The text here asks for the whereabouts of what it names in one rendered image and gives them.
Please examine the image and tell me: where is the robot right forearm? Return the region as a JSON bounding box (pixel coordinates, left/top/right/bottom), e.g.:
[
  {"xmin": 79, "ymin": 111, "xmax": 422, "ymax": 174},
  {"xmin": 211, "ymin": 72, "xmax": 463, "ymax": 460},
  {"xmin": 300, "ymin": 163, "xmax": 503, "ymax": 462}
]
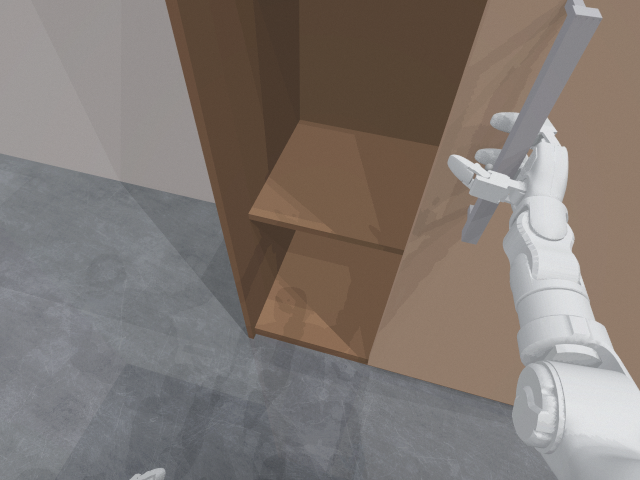
[{"xmin": 503, "ymin": 196, "xmax": 640, "ymax": 393}]

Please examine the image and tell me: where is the robot right upper arm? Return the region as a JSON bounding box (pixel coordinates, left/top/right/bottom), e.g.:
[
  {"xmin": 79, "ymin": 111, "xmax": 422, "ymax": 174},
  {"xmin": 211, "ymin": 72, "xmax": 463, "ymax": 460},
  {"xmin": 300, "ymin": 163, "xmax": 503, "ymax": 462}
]
[{"xmin": 512, "ymin": 360, "xmax": 640, "ymax": 480}]

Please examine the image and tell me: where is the wardrobe door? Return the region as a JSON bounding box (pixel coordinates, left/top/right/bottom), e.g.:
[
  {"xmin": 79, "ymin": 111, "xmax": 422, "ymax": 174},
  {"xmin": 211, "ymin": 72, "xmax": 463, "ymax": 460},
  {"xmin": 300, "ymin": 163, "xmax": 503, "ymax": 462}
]
[{"xmin": 368, "ymin": 0, "xmax": 640, "ymax": 405}]

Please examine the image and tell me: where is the handle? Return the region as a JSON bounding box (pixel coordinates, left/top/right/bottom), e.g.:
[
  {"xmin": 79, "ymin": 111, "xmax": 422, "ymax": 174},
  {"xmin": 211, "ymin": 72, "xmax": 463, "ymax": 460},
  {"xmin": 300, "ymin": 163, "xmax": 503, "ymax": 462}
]
[{"xmin": 461, "ymin": 0, "xmax": 602, "ymax": 245}]

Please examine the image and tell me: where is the robot right hand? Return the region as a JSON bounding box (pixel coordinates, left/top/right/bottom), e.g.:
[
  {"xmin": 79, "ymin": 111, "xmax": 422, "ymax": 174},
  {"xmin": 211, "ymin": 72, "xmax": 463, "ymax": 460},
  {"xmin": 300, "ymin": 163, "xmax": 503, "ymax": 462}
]
[{"xmin": 447, "ymin": 112, "xmax": 568, "ymax": 212}]

